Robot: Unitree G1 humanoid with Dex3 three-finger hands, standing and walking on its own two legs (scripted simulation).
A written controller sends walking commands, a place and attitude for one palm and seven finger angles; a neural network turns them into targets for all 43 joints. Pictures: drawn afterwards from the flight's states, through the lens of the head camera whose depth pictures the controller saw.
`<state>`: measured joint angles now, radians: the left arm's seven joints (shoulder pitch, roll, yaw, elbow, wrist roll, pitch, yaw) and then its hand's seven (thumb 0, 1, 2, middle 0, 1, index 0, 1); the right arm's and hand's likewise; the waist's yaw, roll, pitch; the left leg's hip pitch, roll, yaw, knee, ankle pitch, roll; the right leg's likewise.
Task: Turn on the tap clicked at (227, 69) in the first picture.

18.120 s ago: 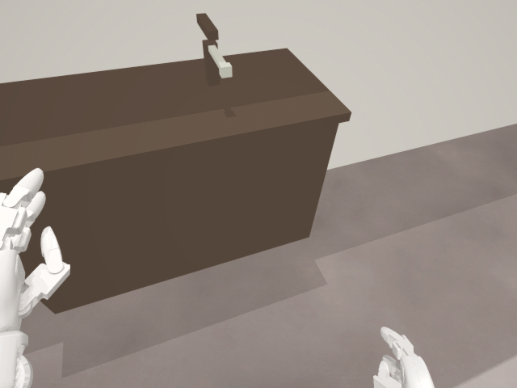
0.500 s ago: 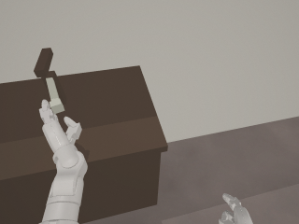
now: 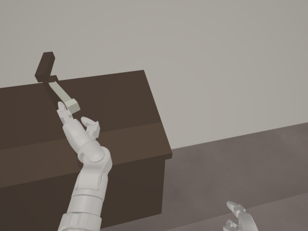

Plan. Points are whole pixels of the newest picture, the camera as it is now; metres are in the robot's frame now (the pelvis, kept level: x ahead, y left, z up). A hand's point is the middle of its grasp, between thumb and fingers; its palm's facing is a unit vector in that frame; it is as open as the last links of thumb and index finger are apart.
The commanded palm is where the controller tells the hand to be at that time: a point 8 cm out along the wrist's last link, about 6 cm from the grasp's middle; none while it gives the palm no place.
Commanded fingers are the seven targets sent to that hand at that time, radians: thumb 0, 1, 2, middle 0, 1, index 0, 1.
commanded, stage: push the lever round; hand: left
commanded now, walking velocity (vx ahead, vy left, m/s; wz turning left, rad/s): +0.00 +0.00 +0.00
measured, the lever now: (72, 106) +0.40 +0.27 +0.12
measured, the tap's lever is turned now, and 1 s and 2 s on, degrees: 29 55 67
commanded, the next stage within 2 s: lift the hand up off the lever in 1.14 s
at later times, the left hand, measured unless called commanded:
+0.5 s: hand (108, 115) +0.40 +0.17 +0.10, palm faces +0.78 -0.62 -0.11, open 8.0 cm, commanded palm +0.35 +0.19 +0.10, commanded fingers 0.00 0.90 0.90 -0.15 -0.15 -0.15 -0.15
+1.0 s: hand (113, 109) +0.42 +0.16 +0.10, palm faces +0.79 -0.60 -0.12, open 8.0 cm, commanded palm +0.38 +0.18 +0.10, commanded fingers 0.00 0.90 0.90 -0.15 -0.15 -0.15 -0.15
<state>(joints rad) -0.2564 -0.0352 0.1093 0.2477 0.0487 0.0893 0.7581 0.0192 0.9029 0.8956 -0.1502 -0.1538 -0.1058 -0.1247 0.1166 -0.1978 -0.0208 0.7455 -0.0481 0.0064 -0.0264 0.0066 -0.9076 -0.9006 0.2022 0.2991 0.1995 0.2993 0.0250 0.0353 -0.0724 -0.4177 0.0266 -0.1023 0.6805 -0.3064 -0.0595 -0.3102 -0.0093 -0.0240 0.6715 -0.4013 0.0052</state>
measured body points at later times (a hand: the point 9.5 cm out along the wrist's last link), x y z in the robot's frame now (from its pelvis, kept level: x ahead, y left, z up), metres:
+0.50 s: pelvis +0.00 +0.00 +0.00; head +0.01 -0.01 +0.45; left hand +0.35 +0.20 +0.11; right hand +0.16 -0.23 -0.12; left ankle +0.03 +0.16 -0.72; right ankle -0.03 -0.12 -0.72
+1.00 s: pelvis +0.00 +0.00 -0.01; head +0.02 +0.00 +0.44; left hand +0.38 +0.19 +0.10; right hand +0.13 -0.24 -0.14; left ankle +0.03 +0.16 -0.72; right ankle -0.03 -0.12 -0.72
